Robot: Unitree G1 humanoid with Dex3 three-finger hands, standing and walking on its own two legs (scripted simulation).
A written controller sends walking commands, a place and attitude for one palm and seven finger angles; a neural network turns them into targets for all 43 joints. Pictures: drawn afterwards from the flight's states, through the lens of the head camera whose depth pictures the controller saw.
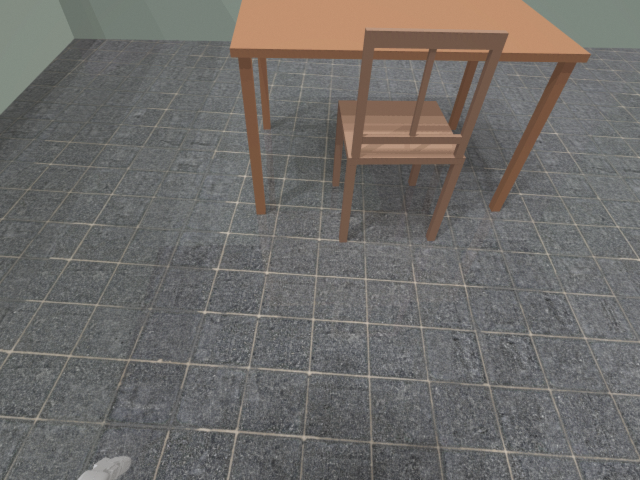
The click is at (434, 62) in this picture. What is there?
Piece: chair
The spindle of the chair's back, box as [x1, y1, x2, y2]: [409, 49, 436, 136]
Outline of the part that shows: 436,49 429,49 410,128 410,136 415,135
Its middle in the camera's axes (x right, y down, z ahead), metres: +0.31 -0.45 +1.21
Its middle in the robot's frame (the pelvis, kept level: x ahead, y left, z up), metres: +1.21 -0.26 -0.10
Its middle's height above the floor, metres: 0.67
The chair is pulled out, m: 0.00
